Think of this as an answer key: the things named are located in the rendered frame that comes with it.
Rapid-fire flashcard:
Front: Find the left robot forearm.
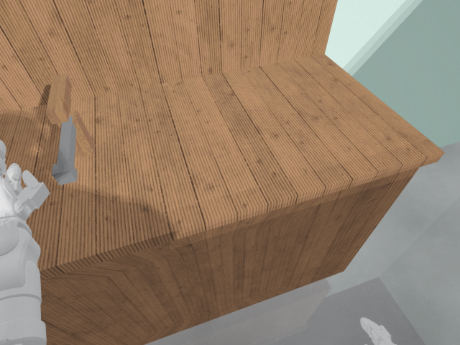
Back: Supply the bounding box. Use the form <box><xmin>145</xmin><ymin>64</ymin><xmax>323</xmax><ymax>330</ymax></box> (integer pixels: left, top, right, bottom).
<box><xmin>0</xmin><ymin>217</ymin><xmax>47</xmax><ymax>345</ymax></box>

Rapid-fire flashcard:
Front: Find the robot right hand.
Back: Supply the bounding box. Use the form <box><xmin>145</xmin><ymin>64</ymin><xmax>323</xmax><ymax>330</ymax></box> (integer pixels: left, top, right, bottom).
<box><xmin>360</xmin><ymin>317</ymin><xmax>397</xmax><ymax>345</ymax></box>

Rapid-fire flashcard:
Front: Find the robot left hand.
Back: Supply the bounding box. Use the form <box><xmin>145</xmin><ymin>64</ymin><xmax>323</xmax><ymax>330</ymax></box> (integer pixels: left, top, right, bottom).
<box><xmin>0</xmin><ymin>140</ymin><xmax>50</xmax><ymax>223</ymax></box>

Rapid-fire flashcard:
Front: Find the counter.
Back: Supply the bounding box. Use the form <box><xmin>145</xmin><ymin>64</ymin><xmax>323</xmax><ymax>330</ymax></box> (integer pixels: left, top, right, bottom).
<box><xmin>0</xmin><ymin>0</ymin><xmax>445</xmax><ymax>345</ymax></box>

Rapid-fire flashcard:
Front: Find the tap lever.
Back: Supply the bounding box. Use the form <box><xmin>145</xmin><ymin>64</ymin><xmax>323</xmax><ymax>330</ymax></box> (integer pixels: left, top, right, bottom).
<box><xmin>52</xmin><ymin>116</ymin><xmax>78</xmax><ymax>185</ymax></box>

